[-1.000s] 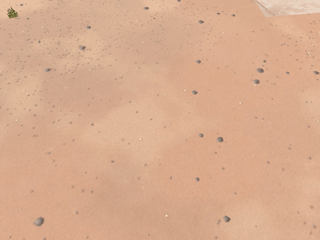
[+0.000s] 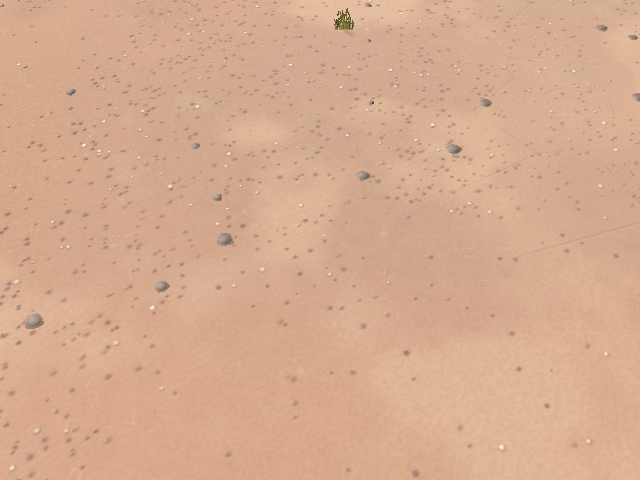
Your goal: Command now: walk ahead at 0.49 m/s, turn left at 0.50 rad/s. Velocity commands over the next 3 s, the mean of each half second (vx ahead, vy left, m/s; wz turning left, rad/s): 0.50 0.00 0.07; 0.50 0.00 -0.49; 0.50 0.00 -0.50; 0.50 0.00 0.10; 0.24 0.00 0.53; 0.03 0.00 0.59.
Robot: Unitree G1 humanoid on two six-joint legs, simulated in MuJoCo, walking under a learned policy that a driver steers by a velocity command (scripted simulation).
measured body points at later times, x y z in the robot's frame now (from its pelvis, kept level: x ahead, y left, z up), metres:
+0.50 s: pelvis +0.26 +0.08 +0.00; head +0.29 +0.09 +0.45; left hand +0.32 +0.35 -0.14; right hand +0.39 -0.19 -0.09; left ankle +0.30 +0.17 -0.74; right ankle +0.19 -0.08 -0.64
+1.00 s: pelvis +0.51 -0.01 -0.01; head +0.55 -0.03 +0.43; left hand +0.74 +0.20 -0.11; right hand +0.51 -0.30 -0.14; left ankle +0.41 +0.18 -0.63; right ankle +0.56 -0.09 -0.74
